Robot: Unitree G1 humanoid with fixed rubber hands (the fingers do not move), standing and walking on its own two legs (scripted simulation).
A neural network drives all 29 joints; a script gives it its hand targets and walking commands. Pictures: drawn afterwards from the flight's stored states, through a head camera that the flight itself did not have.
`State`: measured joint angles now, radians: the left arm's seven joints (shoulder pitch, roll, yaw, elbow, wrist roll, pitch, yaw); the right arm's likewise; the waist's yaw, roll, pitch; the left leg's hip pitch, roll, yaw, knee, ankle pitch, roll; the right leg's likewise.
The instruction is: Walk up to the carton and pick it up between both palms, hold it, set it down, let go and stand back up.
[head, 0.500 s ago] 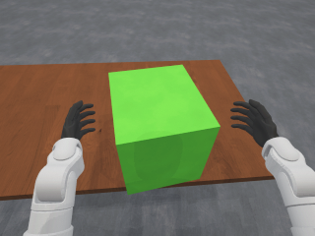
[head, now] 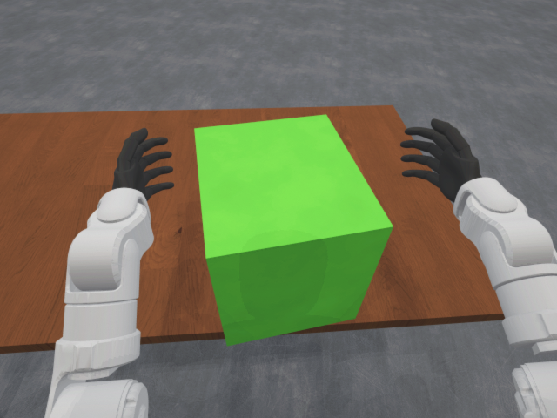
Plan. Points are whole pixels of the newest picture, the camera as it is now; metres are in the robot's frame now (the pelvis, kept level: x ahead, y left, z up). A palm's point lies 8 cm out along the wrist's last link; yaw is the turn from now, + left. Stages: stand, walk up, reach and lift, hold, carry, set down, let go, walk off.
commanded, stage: reach and lift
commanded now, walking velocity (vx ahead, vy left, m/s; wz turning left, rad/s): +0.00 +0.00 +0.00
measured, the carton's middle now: (277, 227) +0.42 +0.02 +0.04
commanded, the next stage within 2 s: none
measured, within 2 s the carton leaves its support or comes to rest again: neither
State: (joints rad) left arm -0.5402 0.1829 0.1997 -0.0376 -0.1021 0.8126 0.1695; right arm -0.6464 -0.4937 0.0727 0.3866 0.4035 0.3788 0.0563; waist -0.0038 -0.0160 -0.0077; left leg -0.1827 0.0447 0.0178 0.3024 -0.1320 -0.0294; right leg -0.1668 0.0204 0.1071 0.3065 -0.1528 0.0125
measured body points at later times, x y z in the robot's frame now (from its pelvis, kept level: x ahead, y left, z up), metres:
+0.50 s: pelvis +0.01 +0.00 +0.00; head +0.02 +0.00 +0.45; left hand +0.42 +0.21 +0.20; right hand +0.46 -0.19 +0.21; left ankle +0.02 +0.14 -0.75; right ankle +0.01 -0.13 -0.75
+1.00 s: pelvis +0.01 +0.00 +0.00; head +0.03 +0.00 +0.45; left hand +0.42 +0.23 +0.11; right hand +0.45 -0.21 +0.13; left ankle +0.02 +0.14 -0.75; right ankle +0.01 -0.13 -0.75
